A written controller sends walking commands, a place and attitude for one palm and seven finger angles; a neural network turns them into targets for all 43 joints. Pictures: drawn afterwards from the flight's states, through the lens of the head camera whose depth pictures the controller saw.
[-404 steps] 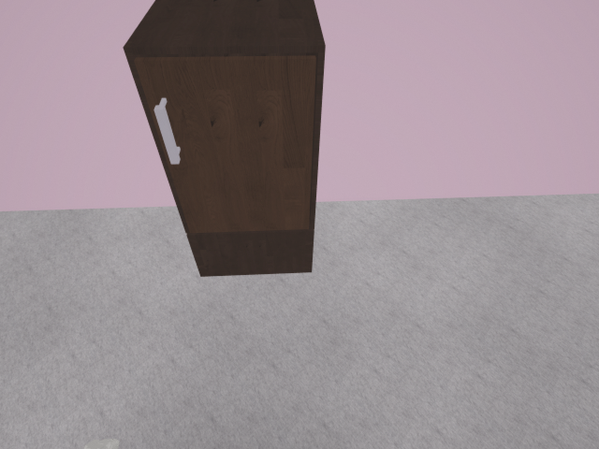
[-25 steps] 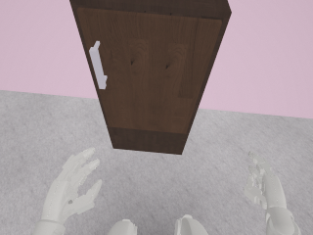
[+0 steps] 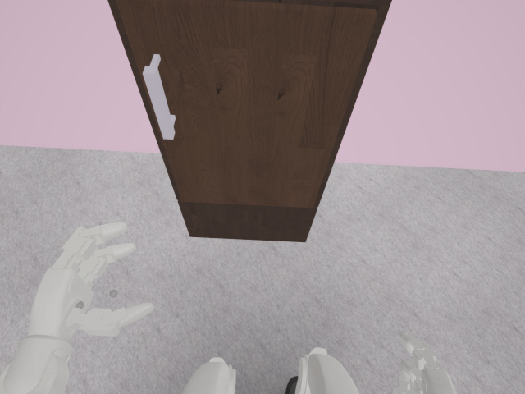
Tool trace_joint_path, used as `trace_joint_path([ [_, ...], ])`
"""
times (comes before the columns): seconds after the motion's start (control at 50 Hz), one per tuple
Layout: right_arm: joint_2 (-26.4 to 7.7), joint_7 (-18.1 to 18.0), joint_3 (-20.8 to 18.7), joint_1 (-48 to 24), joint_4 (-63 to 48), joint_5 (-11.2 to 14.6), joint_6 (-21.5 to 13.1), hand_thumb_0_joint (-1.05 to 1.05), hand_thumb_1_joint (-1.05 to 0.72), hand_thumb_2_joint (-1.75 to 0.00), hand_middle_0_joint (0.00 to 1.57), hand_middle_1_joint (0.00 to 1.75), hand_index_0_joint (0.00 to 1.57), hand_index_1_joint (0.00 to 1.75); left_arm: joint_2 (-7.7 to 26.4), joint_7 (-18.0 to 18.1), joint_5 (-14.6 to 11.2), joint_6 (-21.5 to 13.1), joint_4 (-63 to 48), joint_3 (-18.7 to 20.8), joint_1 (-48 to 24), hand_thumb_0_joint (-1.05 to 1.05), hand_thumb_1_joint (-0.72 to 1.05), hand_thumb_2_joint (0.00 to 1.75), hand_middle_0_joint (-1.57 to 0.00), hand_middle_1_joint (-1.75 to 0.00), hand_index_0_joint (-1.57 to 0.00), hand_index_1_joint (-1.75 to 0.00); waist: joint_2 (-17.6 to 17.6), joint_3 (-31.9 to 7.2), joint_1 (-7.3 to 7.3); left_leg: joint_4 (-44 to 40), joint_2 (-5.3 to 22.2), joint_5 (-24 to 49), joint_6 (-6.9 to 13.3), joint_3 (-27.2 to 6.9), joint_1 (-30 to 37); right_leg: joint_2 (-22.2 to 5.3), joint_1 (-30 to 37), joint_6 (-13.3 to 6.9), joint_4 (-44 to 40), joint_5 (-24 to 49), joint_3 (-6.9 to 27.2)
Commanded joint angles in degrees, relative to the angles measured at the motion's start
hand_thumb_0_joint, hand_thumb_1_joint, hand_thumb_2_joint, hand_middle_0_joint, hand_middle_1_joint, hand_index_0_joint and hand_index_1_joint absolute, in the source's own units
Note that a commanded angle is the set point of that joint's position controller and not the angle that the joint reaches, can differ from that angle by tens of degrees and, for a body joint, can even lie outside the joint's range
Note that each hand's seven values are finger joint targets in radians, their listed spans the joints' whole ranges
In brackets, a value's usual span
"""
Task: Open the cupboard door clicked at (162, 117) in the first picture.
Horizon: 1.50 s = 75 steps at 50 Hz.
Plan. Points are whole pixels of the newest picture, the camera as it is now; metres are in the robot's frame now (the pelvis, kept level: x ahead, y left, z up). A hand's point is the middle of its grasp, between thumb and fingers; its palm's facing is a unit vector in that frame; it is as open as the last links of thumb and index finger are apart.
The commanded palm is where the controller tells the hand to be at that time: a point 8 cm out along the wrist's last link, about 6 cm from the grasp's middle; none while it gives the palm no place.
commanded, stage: raise the hand with hooked fingers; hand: left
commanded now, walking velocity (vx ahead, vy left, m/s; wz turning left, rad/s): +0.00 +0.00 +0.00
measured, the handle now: (162, 99) +0.63 +0.22 +0.04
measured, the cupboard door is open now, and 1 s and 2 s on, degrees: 0 0 0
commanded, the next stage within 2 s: move the hooked fingers beside the handle in 1.16 s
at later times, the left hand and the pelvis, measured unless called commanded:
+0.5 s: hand (77, 263) +0.28 +0.26 +0.05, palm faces +0.00 -1.00 -0.08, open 13.9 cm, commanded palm +0.26 +0.32 +0.05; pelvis +0.01 +0.01 +0.01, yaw +1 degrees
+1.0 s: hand (79, 246) +0.30 +0.27 +0.05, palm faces -0.01 -1.00 -0.06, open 14.0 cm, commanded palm +0.28 +0.32 +0.06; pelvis +0.01 +0.00 +0.01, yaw +0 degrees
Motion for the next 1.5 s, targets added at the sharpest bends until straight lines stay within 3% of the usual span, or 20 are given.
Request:
trace_joint_path([
  [0.0,-9.1,-0.6,-3.5,-4.1,-10.1,0.3,-4.2,0.0,-0.9,-0.9,0.2,0.3,0.2,0.3,8.8,-1.3,-1.7,-5.3,-9.6,4.4,-5.6,0.0,-0.22,0.42,-0.28,-1.02,-0.28,-1.02,1.0,-12.4,1.07,-12.8,-1.2,12.6,-1.9,-4.9,2.1,2.4,14.6,-0.5,-7.3,-1.0,3.3],
  [0.04,-9.4,-0.6,-3.6,-3.6,-9.9,0.5,-4.2,0.0,-0.9,-0.9,0.2,0.3,0.2,0.3,9.5,-2.1,-1.6,-5.3,-10.2,4.8,-6.5,0.0,-0.27,0.4,-0.28,-1.05,-0.28,-1.05,3.8,-13.1,1.26,-13.4,-1.0,14.0,-2.2,-4.9,4.3,2.3,14.5,-0.5,-7.2,0.6,3.0],
  [0.12,-9.5,-0.7,-3.6,-2.9,-9.6,0.4,-3.6,0.0,-0.9,-0.9,0.2,0.3,0.2,0.3,11.3,-2.4,-2.2,-4.6,-10.2,7.0,-7.5,0.0,-0.36,0.36,-0.29,-1.11,-0.29,-1.11,5.3,-14.3,1.63,-13.7,-0.8,20.2,-3.2,-5.3,7.0,2.7,15.7,-0.7,-6.6,5.6,2.2],
  [0.24,-9.8,-0.4,-3.4,-2.5,-9.4,0.4,-2.7,0.0,-0.9,-0.9,0.2,0.3,0.2,0.3,12.8,-4.0,-2.5,-3.3,-7.3,8.3,-10.3,0.0,-0.5,0.3,-0.3,-1.2,-0.3,-1.2,5.1,-14.4,1.17,-13.6,-0.4,24.5,-3.9,-5.7,8.8,3.0,15.7,-0.5,-6.6,8.5,1.7],
  [0.4,-10.1,-0.6,-2.7,-2.1,-8.8,0.4,-2.3,0.0,-0.9,-0.9,0.2,0.3,0.2,0.3,16.4,-7.6,-3.8,-1.7,-2.7,11.3,-16.6,0.0,-0.5,0.3,-0.3,-1.2,-0.3,-1.2,5.5,-15.9,1.18,-13.3,-0.2,29.1,-4.1,-6.1,10.1,3.4,17.0,-0.7,-6.6,11.7,1.8],
  [0.64,-10.8,-0.9,-2.4,-1.6,-7.6,0.6,-1.5,0.0,-0.9,-0.9,0.2,0.3,0.2,0.3,22.4,-12.3,-5.7,-1.2,7.3,16.6,-24.3,0.0,-0.5,0.3,-0.3,-1.2,-0.3,-1.2,3.8,-15.6,0.88,-14.3,-0.6,22.1,-2.7,-4.7,7.4,3.1,19.7,-0.5,-9.2,8.8,3.3],
  [0.7,-10.8,-0.8,-2.4,-1.6,-8.3,0.7,-1.8,0.0,-0.9,-0.9,0.2,0.3,0.2,0.3,20.1,-13.4,-6.3,-1.2,8.2,14.7,-23.0,0.0,-0.5,0.3,-0.3,-1.2,-0.3,-1.2,3.5,-15.6,0.98,-14.4,-0.8,21.5,-2.1,-4.5,6.5,3.1,20.8,-0.7,-9.7,8.6,3.9],
  [0.78,-10.9,-0.4,-2.8,-0.8,-8.3,0.6,-1.9,0.0,-0.9,-0.9,0.2,0.3,0.2,0.3,21.9,-12.8,-5.7,-1.7,6.2,16.0,-21.8,0.0,-0.5,0.3,-0.3,-1.2,-0.3,-1.2,5.6,-16.9,1.49,-14.7,-0.7,24.0,-2.3,-4.2,8.2,2.8,21.3,-0.6,-9.7,10.4,4.0],
  [0.82,-10.9,-0.3,-2.8,-0.5,-8.2,0.3,-1.8,0.0,-0.9,-0.9,0.2,0.3,0.2,0.3,22.8,-12.1,-5.9,-2.2,6.1,17.3,-22.1,0.0,-0.5,0.3,-0.3,-1.2,-0.3,-1.2,3.4,-16.7,1.29,-14.4,-0.6,23.9,-2.2,-4.2,7.2,3.0,21.7,-0.5,-9.5,10.7,4.0],
  [0.88,-10.7,-0.3,-2.8,-0.6,-8.2,0.5,-1.6,0.0,-0.9,-0.9,0.2,0.3,0.2,0.3,22.1,-11.4,-6.0,-3.0,7.0,17.3,-22.1,0.0,-0.5,0.3,-0.3,-1.2,-0.3,-1.2,3.8,-15.6,1.22,-14.6,-0.7,21.5,-2.1,-3.9,6.1,2.8,21.4,-0.4,-10.0,8.9,4.4],
  [0.92,-10.7,-0.3,-2.7,-0.8,-8.1,0.4,-1.6,0.0,-0.9,-0.9,0.2,0.3,0.2,0.3,22.9,-11.3,-5.5,-3.5,5.7,17.1,-23.6,0.0,-0.5,0.3,-0.3,-1.2,-0.3,-1.2,7.1,-15.8,1.26,-15.0,-0.6,22.1,-2.4,-4.1,7.5,2.9,20.7,-0.7,-9.6,8.8,4.3],
  [1.0,-10.7,-0.5,-2.8,-0.5,-8.2,0.5,-1.6,0.0,-0.9,-0.9,0.2,0.3,0.2,0.3,21.7,-11.5,-5.6,-3.6,6.1,16.1,-22.0,0.0,-0.5,0.3,-0.3,-1.2,-0.3,-1.2,4.3,-16.1,0.78,-14.6,-0.5,24.2,-2.2,-4.4,7.6,3.1,21.3,-0.6,-9.4,11.0,3.9],
  [1.04,-10.5,-0.4,-2.7,-0.7,-7.9,0.4,-1.6,0.0,-0.9,-0.9,0.2,0.3,0.2,0.3,22.1,-11.7,-5.6,-3.6,6.1,16.6,-22.6,0.0,-0.5,0.3,-0.3,-1.2,-0.3,-1.2,6.5,-16.6,1.1,-14.6,-0.6,23.7,-2.3,-4.0,8.2,2.8,21.4,-0.5,-9.5,10.9,4.2],
  [1.08,-10.6,-0.5,-2.6,-1.0,-7.9,0.6,-1.5,0.0,-0.9,-0.9,0.2,0.3,0.2,0.3,21.3,-11.9,-6.2,-3.4,7.3,16.4,-22.9,0.0,-0.5,0.3,-0.3,-1.2,-0.3,-1.2,3.2,-15.5,0.67,-14.5,-0.6,21.4,-2.0,-4.1,6.6,2.8,21.5,-0.3,-10.1,9.4,4.4],
  [1.12,-10.6,-0.6,-2.5,-1.0,-7.7,0.6,-1.6,0.0,-0.9,-0.9,0.2,0.3,0.2,0.3,21.4,-12.4,-5.9,-3.4,7.2,16.0,-23.9,0.0,-0.5,0.3,-0.3,-1.2,-0.3,-1.2,5.1,-15.9,0.65,-14.4,-0.6,22.8,-2.2,-4.2,7.5,2.9,20.9,-0.5,-9.5,10.5,4.3],
  [1.24,-10.6,-0.7,-2.4,-1.1,-8.1,0.6,-1.4,0.0,-0.9,-0.9,0.2,0.3,0.2,0.3,21.4,-13.0,-5.9,-2.8,8.1,15.9,-23.9,0.0,-0.5,0.3,-0.3,-1.2,-0.3,-1.2,3.6,-16.2,0.62,-14.2,-0.7,21.4,-2.0,-4.1,6.9,2.8,21.2,-0.3,-9.7,9.7,4.4],
  [1.32,-10.9,-1.5,-2.1,-1.1,-6.5,0.5,-1.3,0.0,-0.9,-0.9,0.2,0.3,0.2,0.3,23.6,-12.7,-4.8,-3.4,10.4,16.2,-34.9,0.0,-0.5,0.3,-0.3,-1.2,-0.3,-1.2,4.5,-14.9,-0.72,-13.2,-0.4,18.5,-2.1,-4.5,5.6,2.9,17.8,-0.5,-9.0,6.8,4.7],
  [1.34,-10.8,-1.7,-2.1,-1.0,-6.3,0.6,-1.4,0.0,-0.9,-0.9,0.2,0.3,0.2,0.3,22.7,-12.7,-4.6,-3.5,11.5,15.0,-36.6,0.0,-0.5,0.3,-0.3,-1.2,-0.3,-1.2,4.7,-15.0,-0.95,-13.4,-0.5,18.4,-2.2,-4.8,6.0,2.9,17.2,-0.5,-8.8,6.6,4.5],
  [1.44,-11.1,-2.0,-2.0,0.1,-5.4,0.6,-1.0,0.0,-0.9,-0.9,0.2,0.3,0.2,0.3,24.1,-13.1,-2.8,-2.3,15.8,14.1,-42.1,0.0,-0.5,0.3,-0.3,-1.2,-0.3,-1.2,6.6,-17.2,-0.92,-13.5,-0.4,20.4,-2.5,-4.9,7.4,2.7,16.5,-0.6,-8.5,7.9,4.4],
  [1.48,-11.2,-2.0,-2.0,0.4,-5.3,0.6,-0.6,0.0,-0.9,-0.9,0.2,0.3,0.2,0.3,24.8,-12.8,-2.3,-1.8,18.0,14.5,-44.3,0.0,-0.5,0.3,-0.3,-1.2,-0.3,-1.2,4.9,-18.3,-0.89,-13.4,-0.3,19.9,-2.3,-4.8,6.5,2.6,17.2,-0.4,-8.5,8.0,4.5],
])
